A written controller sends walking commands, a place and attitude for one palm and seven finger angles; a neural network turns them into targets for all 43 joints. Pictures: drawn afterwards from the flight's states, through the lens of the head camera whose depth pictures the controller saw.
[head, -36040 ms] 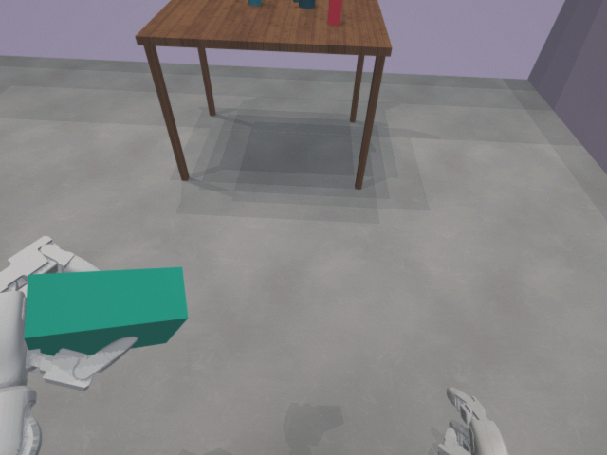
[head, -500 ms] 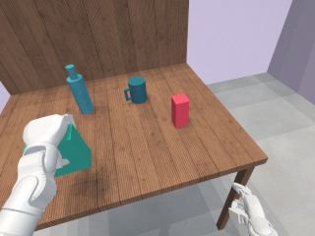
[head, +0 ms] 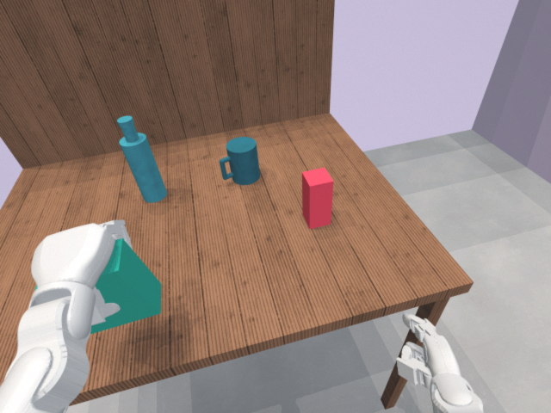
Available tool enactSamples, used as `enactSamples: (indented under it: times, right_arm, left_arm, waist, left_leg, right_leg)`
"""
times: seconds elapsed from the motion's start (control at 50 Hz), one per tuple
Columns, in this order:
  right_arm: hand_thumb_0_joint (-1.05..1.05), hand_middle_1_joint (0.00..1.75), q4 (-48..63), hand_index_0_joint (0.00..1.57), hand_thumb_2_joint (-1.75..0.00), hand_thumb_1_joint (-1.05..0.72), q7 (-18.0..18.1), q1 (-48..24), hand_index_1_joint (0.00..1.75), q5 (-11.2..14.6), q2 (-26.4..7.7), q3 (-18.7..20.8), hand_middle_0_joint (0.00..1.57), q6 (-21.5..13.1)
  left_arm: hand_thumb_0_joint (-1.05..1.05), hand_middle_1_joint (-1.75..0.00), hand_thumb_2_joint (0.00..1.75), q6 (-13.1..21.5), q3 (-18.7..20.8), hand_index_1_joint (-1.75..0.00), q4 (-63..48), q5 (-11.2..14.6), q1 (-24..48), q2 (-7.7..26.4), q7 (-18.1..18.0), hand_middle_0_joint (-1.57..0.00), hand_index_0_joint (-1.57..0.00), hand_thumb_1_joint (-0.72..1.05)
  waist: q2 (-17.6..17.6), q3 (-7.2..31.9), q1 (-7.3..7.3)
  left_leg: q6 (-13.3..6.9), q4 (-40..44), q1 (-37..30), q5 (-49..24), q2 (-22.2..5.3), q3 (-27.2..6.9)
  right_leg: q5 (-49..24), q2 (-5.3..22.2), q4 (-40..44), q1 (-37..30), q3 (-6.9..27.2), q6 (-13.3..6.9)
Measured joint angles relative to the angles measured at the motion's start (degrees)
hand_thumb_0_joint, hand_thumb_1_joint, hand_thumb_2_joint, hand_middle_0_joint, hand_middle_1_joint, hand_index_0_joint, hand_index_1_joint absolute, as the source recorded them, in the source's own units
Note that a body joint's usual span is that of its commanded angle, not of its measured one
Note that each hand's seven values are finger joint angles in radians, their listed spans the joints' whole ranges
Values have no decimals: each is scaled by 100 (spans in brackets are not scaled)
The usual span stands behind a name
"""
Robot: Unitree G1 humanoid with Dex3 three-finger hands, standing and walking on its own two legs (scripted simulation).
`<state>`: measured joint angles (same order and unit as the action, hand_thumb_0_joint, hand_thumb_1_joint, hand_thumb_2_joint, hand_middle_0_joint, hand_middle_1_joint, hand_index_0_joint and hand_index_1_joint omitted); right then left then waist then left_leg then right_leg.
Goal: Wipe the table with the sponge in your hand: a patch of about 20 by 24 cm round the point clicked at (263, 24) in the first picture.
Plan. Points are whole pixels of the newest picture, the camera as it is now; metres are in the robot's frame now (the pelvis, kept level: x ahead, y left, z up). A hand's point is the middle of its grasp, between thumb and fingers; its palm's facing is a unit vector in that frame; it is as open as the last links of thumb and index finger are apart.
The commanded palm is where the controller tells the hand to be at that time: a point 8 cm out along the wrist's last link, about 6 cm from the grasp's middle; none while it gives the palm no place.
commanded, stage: bring the sponge back beside the body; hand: left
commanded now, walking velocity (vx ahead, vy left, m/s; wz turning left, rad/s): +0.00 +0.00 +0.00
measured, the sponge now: (113, 295) +0.23 +0.29 +0.07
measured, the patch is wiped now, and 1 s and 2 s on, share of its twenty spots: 1.00 1.00 1.00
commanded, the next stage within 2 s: step back with the hand held close in 1.00 s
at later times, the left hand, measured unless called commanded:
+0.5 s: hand (94, 302) +0.19 +0.28 +0.11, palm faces +0.10 -0.10 -0.99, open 9.3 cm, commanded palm +0.15 +0.27 +0.18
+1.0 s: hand (94, 315) +0.18 +0.27 +0.11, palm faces +0.10 -0.11 -0.99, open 9.3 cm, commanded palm +0.14 +0.27 +0.18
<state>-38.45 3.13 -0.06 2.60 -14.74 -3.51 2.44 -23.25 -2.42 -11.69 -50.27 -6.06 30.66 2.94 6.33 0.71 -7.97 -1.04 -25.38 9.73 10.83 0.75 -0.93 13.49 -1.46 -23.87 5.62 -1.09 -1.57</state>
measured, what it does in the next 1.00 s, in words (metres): stands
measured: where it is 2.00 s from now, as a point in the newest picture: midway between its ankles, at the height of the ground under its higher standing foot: outside the picture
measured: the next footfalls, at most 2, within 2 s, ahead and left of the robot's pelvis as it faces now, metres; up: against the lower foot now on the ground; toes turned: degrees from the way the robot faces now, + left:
none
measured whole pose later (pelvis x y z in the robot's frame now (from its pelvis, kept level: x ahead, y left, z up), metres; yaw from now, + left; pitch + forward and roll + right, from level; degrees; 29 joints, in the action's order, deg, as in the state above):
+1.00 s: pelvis -0.02 +0.00 +0.00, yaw -1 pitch -7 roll -1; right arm -38.6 3.1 0.0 1.9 -14.1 -3.7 0.9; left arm -23.1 -2.9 -17.9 -50.5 -15.1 29.3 1.2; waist 6.4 0.3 -8.3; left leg -0.6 -26.4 8.7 10.3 0.0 -0.5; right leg 12.9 -2.2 -25.3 5.0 -0.5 -2.0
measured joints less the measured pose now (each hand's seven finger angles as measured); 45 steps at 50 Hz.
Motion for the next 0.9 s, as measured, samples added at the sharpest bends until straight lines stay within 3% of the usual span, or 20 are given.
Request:
enactSamples:
  times: [0.14,0.36,0.68,0.9]
  right_arm:
    - [1,30,16,20,-90,-91,-19,-8,30,-4,-16,-22,21,23]
    - [1,30,25,20,-90,-91,13,11,30,-40,8,0,20,-68]
    - [1,30,18,20,-90,-91,-42,3,30,-65,49,-15,20,-83]
    - [1,30,-34,20,-90,-91,17,0,30,-63,58,-25,20,-141]
  left_arm:
    - [0,-139,109,-110,46,-140,-107,34,-217,12,-11,-81,-81,-45]
    - [0,-139,109,82,-5,-140,-330,4,-504,-42,-78,-81,-81,-45]
    - [0,-139,109,-4,-38,-140,-708,-25,-989,-124,-166,-81,-81,-45]
    - [0,-139,109,-27,-44,-140,-539,-24,-851,-132,-179,-81,-81,-45]
  waist:
    - [1,6,1]
    - [9,-15,-30]
    - [25,-14,-50]
    - [4,-40,-61]
  left_leg:
    - [14,-38,1,3,-19,-6]
    - [26,-68,-38,-13,-37,-10]
    - [37,-94,-70,-34,-60,33]
    - [49,-104,-95,-52,-70,16]
  right_leg:
    - [1,-20,-33,-2,-4,-12]
    - [-21,-39,-59,-40,-4,-24]
    - [-34,-60,-133,-32,43,-34]
    - [-50,-73,-142,-60,30,-46]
